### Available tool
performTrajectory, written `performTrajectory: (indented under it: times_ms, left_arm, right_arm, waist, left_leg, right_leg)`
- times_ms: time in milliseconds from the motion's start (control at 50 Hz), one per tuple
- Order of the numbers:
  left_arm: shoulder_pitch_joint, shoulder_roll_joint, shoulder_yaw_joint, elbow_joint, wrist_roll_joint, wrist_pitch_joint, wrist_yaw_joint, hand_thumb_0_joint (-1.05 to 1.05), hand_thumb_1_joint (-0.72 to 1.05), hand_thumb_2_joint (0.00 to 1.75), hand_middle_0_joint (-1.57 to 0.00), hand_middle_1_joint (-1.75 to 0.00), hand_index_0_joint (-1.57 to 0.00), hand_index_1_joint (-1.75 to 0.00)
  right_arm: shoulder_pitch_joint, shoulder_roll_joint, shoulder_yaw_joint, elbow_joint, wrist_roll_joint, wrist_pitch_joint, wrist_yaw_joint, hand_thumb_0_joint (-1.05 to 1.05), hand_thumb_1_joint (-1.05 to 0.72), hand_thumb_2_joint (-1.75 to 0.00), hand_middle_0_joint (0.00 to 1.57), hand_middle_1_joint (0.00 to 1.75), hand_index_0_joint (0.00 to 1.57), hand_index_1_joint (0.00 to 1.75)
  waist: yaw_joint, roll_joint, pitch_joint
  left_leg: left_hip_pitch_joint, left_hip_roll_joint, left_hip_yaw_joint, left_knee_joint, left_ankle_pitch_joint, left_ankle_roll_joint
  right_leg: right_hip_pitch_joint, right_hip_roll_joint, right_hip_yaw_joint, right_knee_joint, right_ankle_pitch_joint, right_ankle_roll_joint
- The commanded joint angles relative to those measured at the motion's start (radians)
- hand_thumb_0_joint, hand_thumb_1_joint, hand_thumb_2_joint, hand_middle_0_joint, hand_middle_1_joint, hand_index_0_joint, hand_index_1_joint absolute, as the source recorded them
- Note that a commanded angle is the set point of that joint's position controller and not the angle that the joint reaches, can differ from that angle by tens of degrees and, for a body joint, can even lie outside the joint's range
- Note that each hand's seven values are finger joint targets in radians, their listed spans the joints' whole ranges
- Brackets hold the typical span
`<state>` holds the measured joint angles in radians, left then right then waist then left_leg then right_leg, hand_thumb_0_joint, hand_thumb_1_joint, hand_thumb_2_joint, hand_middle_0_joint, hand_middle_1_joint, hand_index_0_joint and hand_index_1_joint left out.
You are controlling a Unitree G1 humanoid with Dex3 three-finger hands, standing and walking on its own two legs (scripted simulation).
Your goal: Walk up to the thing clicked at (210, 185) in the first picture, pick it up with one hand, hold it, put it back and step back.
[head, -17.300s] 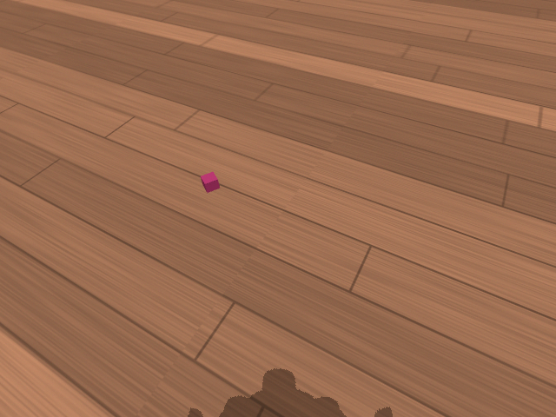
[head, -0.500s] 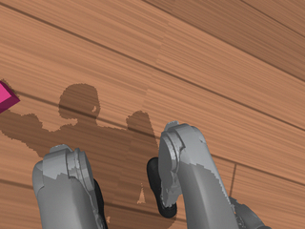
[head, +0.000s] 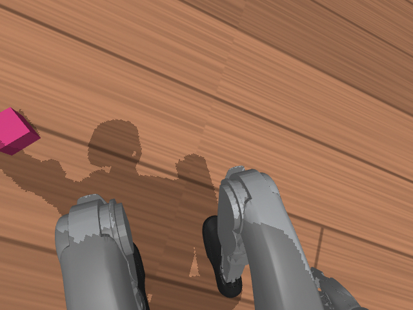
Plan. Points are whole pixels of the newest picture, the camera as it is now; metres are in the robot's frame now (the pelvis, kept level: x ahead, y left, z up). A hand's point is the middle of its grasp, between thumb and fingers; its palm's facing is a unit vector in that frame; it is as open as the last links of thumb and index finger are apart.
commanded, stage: rise first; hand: left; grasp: from above
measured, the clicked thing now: (11, 132) +0.47 +0.36 -0.29
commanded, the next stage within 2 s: none
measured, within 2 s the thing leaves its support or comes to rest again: neither
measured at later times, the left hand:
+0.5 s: hand out of the picture +0.42 +0.40 -0.17, palm faces -0.34 -0.27 -0.90, open 13.3 cm
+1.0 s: hand out of the picture +0.42 +0.40 -0.16, palm faces -0.34 -0.27 -0.90, open 13.1 cm
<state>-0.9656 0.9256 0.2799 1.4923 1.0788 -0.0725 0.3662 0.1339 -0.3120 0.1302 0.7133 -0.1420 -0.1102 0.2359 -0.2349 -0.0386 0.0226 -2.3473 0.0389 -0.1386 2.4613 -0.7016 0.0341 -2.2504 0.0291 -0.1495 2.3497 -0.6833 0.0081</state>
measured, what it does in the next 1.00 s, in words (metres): stands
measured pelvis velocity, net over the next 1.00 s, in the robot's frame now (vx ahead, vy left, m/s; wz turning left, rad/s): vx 0.00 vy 0.00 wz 0.01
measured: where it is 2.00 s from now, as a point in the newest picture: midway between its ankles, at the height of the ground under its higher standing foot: (181, 283)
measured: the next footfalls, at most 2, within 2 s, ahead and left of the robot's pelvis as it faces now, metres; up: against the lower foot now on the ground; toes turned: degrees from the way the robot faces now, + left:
none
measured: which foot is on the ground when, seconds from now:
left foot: down 0.00-1.00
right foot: down 0.00-1.00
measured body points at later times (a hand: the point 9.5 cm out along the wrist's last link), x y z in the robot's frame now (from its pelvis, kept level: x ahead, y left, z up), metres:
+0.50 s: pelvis +0.00 +0.00 +0.00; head +0.25 +0.09 +0.36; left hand +0.44 +0.41 -0.11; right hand +0.06 -0.26 -0.10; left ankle +0.07 +0.12 -0.29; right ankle +0.10 -0.11 -0.29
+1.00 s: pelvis +0.00 +0.00 +0.00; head +0.25 +0.09 +0.37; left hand +0.44 +0.41 -0.11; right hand +0.07 -0.27 -0.10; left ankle +0.07 +0.12 -0.29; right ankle +0.10 -0.11 -0.29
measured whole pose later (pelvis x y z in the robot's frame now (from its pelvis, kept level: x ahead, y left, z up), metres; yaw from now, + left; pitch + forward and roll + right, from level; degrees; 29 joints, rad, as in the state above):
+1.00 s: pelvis +0.00 +0.00 +0.00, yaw +0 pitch +33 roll -10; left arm -0.98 0.92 0.27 1.53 1.09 -0.08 0.37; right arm 0.13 -0.32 0.12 0.72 -0.15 -0.12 0.24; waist -0.24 -0.04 0.02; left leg -2.35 0.04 -0.13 2.45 -0.69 0.03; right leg -2.26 0.03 -0.14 2.35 -0.67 0.01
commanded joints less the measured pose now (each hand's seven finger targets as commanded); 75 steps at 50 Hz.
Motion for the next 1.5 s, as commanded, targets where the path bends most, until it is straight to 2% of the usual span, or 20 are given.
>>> performTrajectory:
  times_ms: [0,280,380,520,540,560,720,860,940,980,1000,1040,1060,1080,1120,1240,1320,1400,1440,1480]
  left_arm:
    - [-0.250,0.322,0.013,-0.129,0.007,-0.006,0.028,0.00,-0.42,0.86,-0.21,-0.92,-0.21,-0.92]
    - [-0.283,0.356,0.024,-0.131,0.014,0.002,0.034,0.00,-0.40,0.85,-0.23,-0.90,-0.23,-0.90]
    - [-0.242,0.311,0.005,-0.093,0.001,0.003,0.025,0.00,-0.41,0.85,-0.21,-0.93,-0.21,-0.92]
    - [-0.262,0.331,0.022,-0.169,0.015,-0.011,0.030,0.00,-0.40,0.84,-0.23,-0.90,-0.23,-0.90]
    - [-0.255,0.317,0.012,-0.150,0.017,-0.010,0.032,0.00,-0.39,0.84,-0.23,-0.90,-0.24,-0.90]
    - [-0.257,0.310,0.014,-0.161,0.006,-0.010,0.036,0.00,-0.39,0.83,-0.22,-0.91,-0.23,-0.90]
    - [-0.271,0.310,0.006,-0.176,0.023,-0.005,0.042,0.00,-0.39,0.84,-0.24,-0.89,-0.24,-0.89]
    - [-0.260,0.263,-0.013,-0.118,0.001,-0.001,0.036,0.00,-0.36,0.81,-0.26,-0.88,-0.26,-0.87]
    - [-0.247,0.295,-0.002,-0.080,0.002,-0.012,0.035,0.00,-0.33,0.79,-0.27,-0.87,-0.28,-0.86]
    - [-0.278,0.322,-0.004,-0.102,0.020,-0.019,0.037,0.00,-0.33,0.80,-0.28,-0.86,-0.28,-0.86]
    - [-0.259,0.333,0.023,-0.073,0.019,-0.017,0.044,0.00,-0.34,0.80,-0.27,-0.87,-0.27,-0.86]
    - [-0.304,0.331,0.011,-0.112,0.023,-0.027,0.054,0.00,-0.34,0.80,-0.26,-0.88,-0.27,-0.87]
    - [-0.287,0.349,0.038,-0.091,0.028,-0.024,0.062,0.00,-0.34,0.80,-0.26,-0.87,-0.27,-0.86]
    - [-0.296,0.334,0.016,-0.101,0.029,-0.025,0.066,0.00,-0.34,0.80,-0.27,-0.87,-0.27,-0.86]
    - [-0.283,0.348,0.040,-0.102,0.027,-0.022,0.075,0.00,-0.34,0.80,-0.26,-0.87,-0.27,-0.86]
    - [-0.246,0.323,0.026,-0.131,0.013,-0.001,0.067,0.00,-0.33,0.80,-0.28,-0.85,-0.28,-0.84]
    - [-0.225,0.293,0.001,-0.121,0.006,0.004,0.040,0.00,-0.32,0.78,-0.28,-0.85,-0.28,-0.84]
    - [-0.213,0.301,0.024,-0.112,-0.001,-0.010,0.039,0.00,-0.31,0.78,-0.28,-0.84,-0.29,-0.83]
    - [-0.235,0.272,-0.006,-0.110,0.005,-0.017,0.035,0.00,-0.32,0.78,-0.27,-0.86,-0.28,-0.85]
    - [-0.246,0.299,0.007,-0.084,0.019,-0.025,0.041,0.00,-0.31,0.77,-0.28,-0.85,-0.29,-0.84]
  right_arm:
    - [0.217,-0.269,-0.079,0.007,0.004,0.001,-0.006,0.00,-0.91,-0.90,0.20,0.30,0.20,0.30]
    - [0.220,-0.265,-0.076,0.015,0.001,-0.006,-0.014,0.00,-0.91,-0.90,0.20,0.30,0.20,0.30]
    - [0.212,-0.263,-0.080,0.012,0.004,-0.004,-0.012,0.00,-0.91,-0.90,0.20,0.30,0.20,0.30]
    - [0.224,-0.262,-0.081,0.016,0.004,-0.002,-0.010,0.00,-0.90,-0.90,0.20,0.30,0.20,0.30]
    - [0.224,-0.262,-0.080,0.016,0.003,-0.003,-0.009,0.00,-0.91,-0.90,0.20,0.30,0.20,0.30]
    - [0.223,-0.263,-0.084,0.021,0.007,-0.005,-0.010,0.00,-0.90,-0.90,0.20,0.30,0.20,0.30]
    - [0.219,-0.266,-0.091,0.016,0.007,-0.005,-0.007,0.00,-0.90,-0.90,0.20,0.30,0.20,0.30]
    - [0.230,-0.262,-0.090,0.019,0.002,-0.011,-0.002,0.00,-0.90,-0.90,0.20,0.30,0.20,0.30]
    - [0.213,-0.258,-0.080,0.017,0.000,-0.018,-0.004,0.00,-0.90,-0.90,0.20,0.30,0.20,0.30]
    - [0.213,-0.260,-0.074,0.015,-0.002,-0.021,-0.005,0.00,-0.90,-0.90,0.20,0.30,0.20,0.30]
    - [0.217,-0.270,-0.076,0.019,-0.004,-0.021,-0.006,0.00,-0.90,-0.90,0.20,0.30,0.20,0.30]
    - [0.213,-0.263,-0.067,0.010,-0.007,-0.022,-0.004,0.00,-0.90,-0.90,0.20,0.30,0.20,0.30]
    - [0.222,-0.271,-0.075,0.026,-0.008,-0.023,-0.006,0.00,-0.90,-0.90,0.20,0.30,0.20,0.30]
    - [0.209,-0.263,-0.069,0.016,-0.009,-0.027,-0.006,0.00,-0.90,-0.90,0.20,0.30,0.20,0.30]
    - [0.211,-0.272,-0.071,0.024,-0.009,-0.028,-0.006,0.00,-0.90,-0.90,0.20,0.30,0.20,0.30]
    - [0.209,-0.261,-0.088,0.026,-0.003,-0.027,0.001,0.00,-0.90,-0.90,0.20,0.30,0.20,0.30]
    - [0.217,-0.260,-0.092,0.025,-0.003,-0.024,0.007,0.00,-0.90,-0.90,0.20,0.30,0.20,0.30]
    - [0.232,-0.269,-0.094,0.031,-0.003,-0.022,0.008,0.00,-0.89,-0.90,0.20,0.30,0.20,0.30]
    - [0.221,-0.264,-0.089,0.025,-0.002,-0.025,0.008,0.00,-0.89,-0.90,0.20,0.30,0.20,0.30]
    - [0.227,-0.273,-0.089,0.028,-0.004,-0.023,0.007,0.00,-0.90,-0.90,0.20,0.30,0.20,0.30]
  waist:
    - [0.001,0.353,-0.655]
    - [0.006,0.367,-0.679]
    - [0.008,0.368,-0.659]
    - [0.016,0.393,-0.713]
    - [0.002,0.381,-0.691]
    - [0.015,0.385,-0.688]
    - [0.013,0.438,-0.696]
    - [-0.010,0.329,-0.660]
    - [0.006,0.317,-0.650]
    - [0.002,0.346,-0.663]
    - [0.003,0.322,-0.663]
    - [-0.005,0.355,-0.675]
    - [-0.006,0.364,-0.671]
    - [0.003,0.380,-0.674]
    - [0.007,0.392,-0.690]
    - [0.026,0.424,-0.706]
    - [0.006,0.352,-0.677]
    - [0.006,0.342,-0.680]
    - [-0.004,0.357,-0.668]
    - [-0.015,0.347,-0.635]
  left_leg:
    - [0.501,-0.009,0.045,-0.263,0.189,-0.005]
    - [0.503,-0.009,0.059,-0.254,0.215,-0.004]
    - [0.501,-0.010,0.043,-0.273,0.185,-0.009]
    - [0.541,-0.011,0.051,-0.262,0.236,-0.011]
    - [0.530,-0.010,0.050,-0.259,0.237,-0.009]
    - [0.542,-0.010,0.048,-0.269,0.227,-0.011]
    - [0.582,-0.009,0.035,-0.289,0.225,-0.019]
    - [0.503,-0.013,0.058,-0.258,0.214,-0.001]
    - [0.475,-0.014,0.058,-0.257,0.181,-0.001]
    - [0.489,-0.014,0.060,-0.250,0.190,-0.003]
    - [0.488,-0.013,0.054,-0.247,0.192,-0.001]
    - [0.486,-0.015,0.059,-0.248,0.201,-0.003]
    - [0.517,-0.012,0.050,-0.255,0.204,-0.007]
    - [0.517,-0.010,0.055,-0.249,0.214,-0.007]
    - [0.534,-0.011,0.048,-0.260,0.214,-0.010]
    - [0.552,-0.011,0.052,-0.272,0.224,-0.014]
    - [0.508,-0.012,0.056,-0.249,0.229,-0.003]
    - [0.510,-0.011,0.042,-0.258,0.234,-0.007]
    - [0.530,-0.010,0.034,-0.260,0.224,-0.010]
    - [0.491,-0.013,0.039,-0.260,0.188,-0.007]
  right_leg:
    - [0.319,0.040,-0.044,-0.209,0.211,-0.040]
    - [0.343,0.041,-0.035,-0.212,0.236,-0.038]
    - [0.305,0.040,-0.047,-0.200,0.207,-0.044]
    - [0.336,0.041,-0.041,-0.200,0.250,-0.042]
    - [0.330,0.040,-0.043,-0.204,0.254,-0.039]
    - [0.307,0.037,-0.042,-0.201,0.242,-0.042]
    - [0.265,0.032,-0.047,-0.185,0.232,-0.048]
    - [0.313,0.036,-0.033,-0.221,0.234,-0.038]
    - [0.323,0.039,-0.033,-0.220,0.197,-0.039]
    - [0.330,0.039,-0.032,-0.212,0.205,-0.040]
    - [0.327,0.038,-0.037,-0.210,0.208,-0.038]
    - [0.341,0.041,-0.036,-0.209,0.221,-0.037]
    - [0.323,0.037,-0.042,-0.200,0.222,-0.040]
    - [0.312,0.040,-0.041,-0.199,0.229,-0.040]
    - [0.308,0.038,-0.047,-0.191,0.228,-0.042]
    - [0.296,0.037,-0.042,-0.189,0.231,-0.046]
    - [0.316,0.041,-0.038,-0.205,0.239,-0.039]
    - [0.326,0.037,-0.045,-0.197,0.242,-0.039]
    - [0.288,0.036,-0.047,-0.189,0.232,-0.043]
    - [0.289,0.039,-0.045,-0.199,0.208,-0.042]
